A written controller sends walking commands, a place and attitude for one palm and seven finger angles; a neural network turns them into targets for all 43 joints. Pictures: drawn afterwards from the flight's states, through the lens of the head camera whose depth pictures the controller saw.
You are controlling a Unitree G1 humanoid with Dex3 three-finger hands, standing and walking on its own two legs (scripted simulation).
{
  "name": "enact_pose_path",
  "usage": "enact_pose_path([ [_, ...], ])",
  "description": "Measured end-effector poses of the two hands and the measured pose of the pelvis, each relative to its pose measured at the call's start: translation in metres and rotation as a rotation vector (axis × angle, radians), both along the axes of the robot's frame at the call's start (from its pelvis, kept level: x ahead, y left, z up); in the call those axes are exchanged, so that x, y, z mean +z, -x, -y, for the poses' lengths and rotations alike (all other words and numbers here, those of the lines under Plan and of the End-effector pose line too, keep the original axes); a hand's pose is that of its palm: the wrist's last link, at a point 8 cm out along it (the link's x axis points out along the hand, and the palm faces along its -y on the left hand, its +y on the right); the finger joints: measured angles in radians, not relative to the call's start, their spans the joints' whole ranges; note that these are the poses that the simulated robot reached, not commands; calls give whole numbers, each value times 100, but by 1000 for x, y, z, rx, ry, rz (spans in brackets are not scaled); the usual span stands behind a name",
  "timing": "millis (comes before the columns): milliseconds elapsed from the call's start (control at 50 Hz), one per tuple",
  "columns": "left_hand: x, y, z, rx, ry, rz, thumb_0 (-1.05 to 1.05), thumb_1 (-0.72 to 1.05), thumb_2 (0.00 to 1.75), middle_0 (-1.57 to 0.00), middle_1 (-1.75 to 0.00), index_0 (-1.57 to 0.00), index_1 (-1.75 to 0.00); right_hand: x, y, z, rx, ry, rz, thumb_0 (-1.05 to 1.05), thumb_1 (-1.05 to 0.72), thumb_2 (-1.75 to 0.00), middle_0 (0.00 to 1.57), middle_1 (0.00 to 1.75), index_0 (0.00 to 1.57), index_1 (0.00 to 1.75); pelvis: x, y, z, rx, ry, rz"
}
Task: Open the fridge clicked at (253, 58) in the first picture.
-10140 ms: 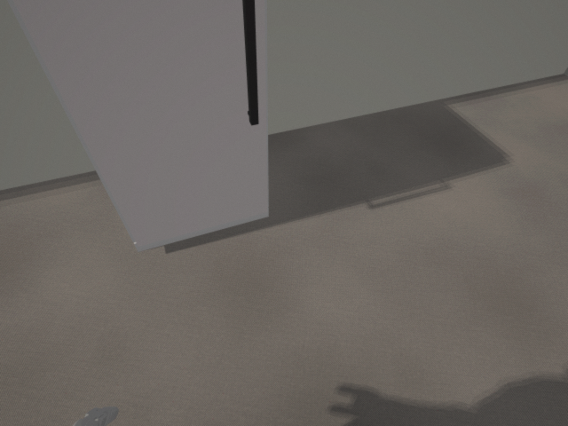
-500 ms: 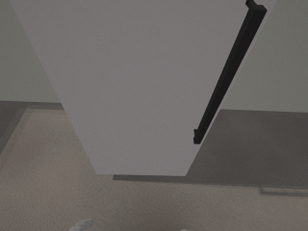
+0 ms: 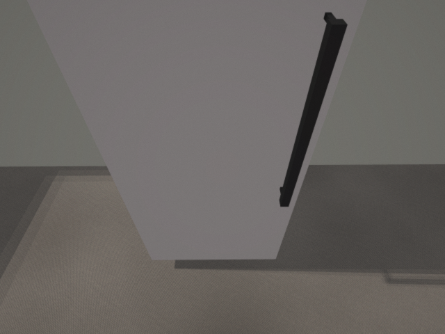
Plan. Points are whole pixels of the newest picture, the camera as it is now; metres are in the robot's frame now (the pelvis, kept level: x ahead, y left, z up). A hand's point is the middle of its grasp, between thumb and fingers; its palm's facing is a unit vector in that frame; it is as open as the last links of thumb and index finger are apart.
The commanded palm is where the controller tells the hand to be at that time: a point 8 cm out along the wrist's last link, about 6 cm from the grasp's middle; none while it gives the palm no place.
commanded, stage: come to a stop and stand still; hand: right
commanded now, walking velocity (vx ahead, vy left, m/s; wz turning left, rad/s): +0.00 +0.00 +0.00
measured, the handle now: (300, 134) +0.52 -0.15 +0.07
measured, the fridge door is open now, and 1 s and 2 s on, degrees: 0 0 0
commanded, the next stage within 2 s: look again from close up in 0.86 s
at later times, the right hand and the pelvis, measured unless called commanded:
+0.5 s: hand out of the picture +0.02 -0.20 -0.18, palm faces +0.00 +0.98 -0.21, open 7.4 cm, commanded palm none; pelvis +0.01 -0.02 -0.01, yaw +1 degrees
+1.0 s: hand out of the picture +0.07 -0.27 -0.15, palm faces -0.05 +0.93 -0.36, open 7.4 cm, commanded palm none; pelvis -0.01 -0.03 +0.00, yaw +1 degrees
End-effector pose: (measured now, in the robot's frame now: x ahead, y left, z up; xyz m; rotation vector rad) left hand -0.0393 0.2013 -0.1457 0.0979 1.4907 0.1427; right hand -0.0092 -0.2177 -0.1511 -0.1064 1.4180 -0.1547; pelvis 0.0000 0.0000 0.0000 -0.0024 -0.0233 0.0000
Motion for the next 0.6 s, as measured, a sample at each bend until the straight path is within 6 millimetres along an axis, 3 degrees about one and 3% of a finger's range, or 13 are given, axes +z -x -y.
enact_pose_path([
  [160,-2,4,13,15,18,9,1,91,89,-20,-30,-20,-30,-1,23,-6,-10,-18,-52,0,-91,-90,20,30,20,30,-1,2,5,7,1,-6],
  [300,-2,-4,13,10,14,34,1,91,89,-20,-30,-20,-30,-3,26,-8,19,-35,-56,0,-91,-89,20,30,20,30,-3,2,9,7,0,-9],
  [420,-7,-35,-5,17,-47,156,1,91,89,-20,-30,-20,-30,-5,2,13,44,13,26,0,-91,-89,20,30,20,30,-11,-4,16,7,-10,-15],
  [600,5,-84,-24,-25,-109,317,1,91,89,-20,-30,-20,-30,9,-60,54,85,96,215,0,-91,-89,20,30,20,30,-12,-5,26,21,-7,19],
])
